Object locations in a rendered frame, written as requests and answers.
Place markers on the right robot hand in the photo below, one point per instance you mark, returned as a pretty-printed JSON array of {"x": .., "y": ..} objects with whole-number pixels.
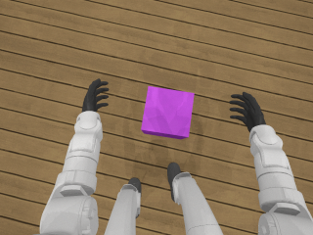
[{"x": 251, "y": 110}]

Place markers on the carton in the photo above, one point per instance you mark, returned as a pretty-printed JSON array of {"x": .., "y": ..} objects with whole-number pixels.
[{"x": 168, "y": 113}]

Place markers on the left robot foot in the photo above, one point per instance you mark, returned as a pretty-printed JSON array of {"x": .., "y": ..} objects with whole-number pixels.
[{"x": 137, "y": 184}]

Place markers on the robot right upper arm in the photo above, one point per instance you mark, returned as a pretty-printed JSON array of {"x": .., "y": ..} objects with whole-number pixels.
[{"x": 274, "y": 223}]

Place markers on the robot left thigh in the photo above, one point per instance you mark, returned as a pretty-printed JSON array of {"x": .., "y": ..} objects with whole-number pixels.
[{"x": 125, "y": 210}]

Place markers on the robot left upper arm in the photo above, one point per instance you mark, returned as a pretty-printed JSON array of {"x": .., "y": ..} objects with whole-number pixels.
[{"x": 70, "y": 215}]

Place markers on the right robot forearm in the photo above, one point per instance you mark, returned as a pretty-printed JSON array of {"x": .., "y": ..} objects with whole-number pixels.
[{"x": 277, "y": 189}]

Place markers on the left robot forearm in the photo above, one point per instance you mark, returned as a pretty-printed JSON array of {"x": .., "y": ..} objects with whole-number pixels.
[{"x": 78, "y": 177}]

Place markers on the left robot hand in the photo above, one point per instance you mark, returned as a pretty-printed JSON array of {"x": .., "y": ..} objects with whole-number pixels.
[{"x": 91, "y": 98}]

